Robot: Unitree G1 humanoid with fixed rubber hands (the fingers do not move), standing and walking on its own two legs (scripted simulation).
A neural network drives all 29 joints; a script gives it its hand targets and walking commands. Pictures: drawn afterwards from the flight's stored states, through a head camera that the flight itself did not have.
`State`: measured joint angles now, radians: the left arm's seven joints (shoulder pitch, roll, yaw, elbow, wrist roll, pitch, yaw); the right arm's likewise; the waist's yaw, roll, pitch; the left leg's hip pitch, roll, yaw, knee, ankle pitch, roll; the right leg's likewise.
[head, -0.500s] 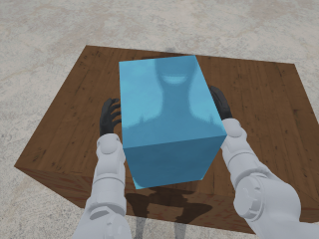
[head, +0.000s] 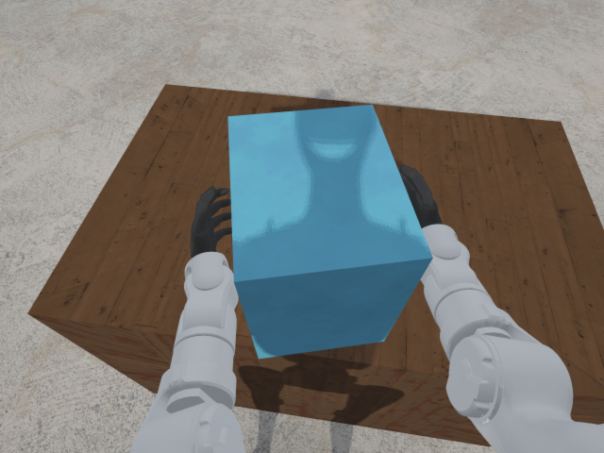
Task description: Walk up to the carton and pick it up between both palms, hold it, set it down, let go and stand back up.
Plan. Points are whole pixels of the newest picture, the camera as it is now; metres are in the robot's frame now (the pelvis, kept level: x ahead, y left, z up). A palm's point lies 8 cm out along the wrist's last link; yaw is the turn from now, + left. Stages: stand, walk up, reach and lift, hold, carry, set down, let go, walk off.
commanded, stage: set down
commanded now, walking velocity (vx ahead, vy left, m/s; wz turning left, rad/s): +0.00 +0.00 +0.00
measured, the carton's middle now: (312, 238) +0.42 +0.07 +0.00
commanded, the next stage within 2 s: none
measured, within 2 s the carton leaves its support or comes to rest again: neither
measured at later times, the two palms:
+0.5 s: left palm (177, 267) +0.33 +0.25 +0.00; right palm (428, 209) +0.48 -0.09 +0.03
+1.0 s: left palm (156, 215) +0.35 +0.25 +0.11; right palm (453, 160) +0.48 -0.09 +0.13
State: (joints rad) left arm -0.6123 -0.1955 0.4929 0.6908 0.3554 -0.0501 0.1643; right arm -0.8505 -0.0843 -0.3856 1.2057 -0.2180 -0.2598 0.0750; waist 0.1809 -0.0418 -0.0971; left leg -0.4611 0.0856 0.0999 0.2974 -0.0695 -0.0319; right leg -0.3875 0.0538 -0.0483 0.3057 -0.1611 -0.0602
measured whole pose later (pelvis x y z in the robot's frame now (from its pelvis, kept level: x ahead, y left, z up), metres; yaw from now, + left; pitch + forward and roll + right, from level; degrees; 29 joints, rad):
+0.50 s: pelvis -0.01 +0.00 -0.02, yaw +1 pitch +25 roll -2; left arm -0.62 -0.01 0.21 0.84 -0.04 -0.12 0.22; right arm -0.98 -0.34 0.10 1.36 0.30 -0.25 0.07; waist 0.25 0.00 -0.25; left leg -0.82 0.11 0.04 0.51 -0.13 -0.03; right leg -0.70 0.07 -0.08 0.46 -0.20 -0.06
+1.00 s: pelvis -0.03 +0.00 -0.01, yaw +2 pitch +17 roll -2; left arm -0.75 0.05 0.17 0.54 -0.10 0.35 0.26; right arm -1.06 -0.43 0.09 1.13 0.37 0.10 0.11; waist 0.24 0.00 -0.19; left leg -0.64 0.09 0.02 0.40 -0.06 -0.04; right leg -0.54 0.07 -0.08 0.39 -0.16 -0.06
